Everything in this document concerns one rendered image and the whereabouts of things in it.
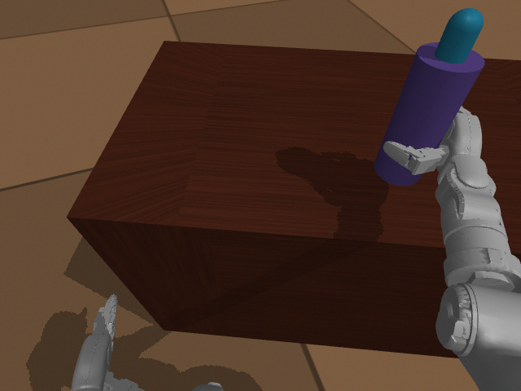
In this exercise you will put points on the right robot arm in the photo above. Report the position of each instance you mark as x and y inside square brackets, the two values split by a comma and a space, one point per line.
[480, 311]

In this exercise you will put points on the left robot hand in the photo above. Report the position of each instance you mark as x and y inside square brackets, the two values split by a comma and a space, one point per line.
[93, 364]

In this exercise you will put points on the right robot hand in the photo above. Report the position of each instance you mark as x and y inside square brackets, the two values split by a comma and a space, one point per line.
[464, 136]

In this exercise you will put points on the bottle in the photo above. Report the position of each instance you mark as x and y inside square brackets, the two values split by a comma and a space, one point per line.
[438, 82]

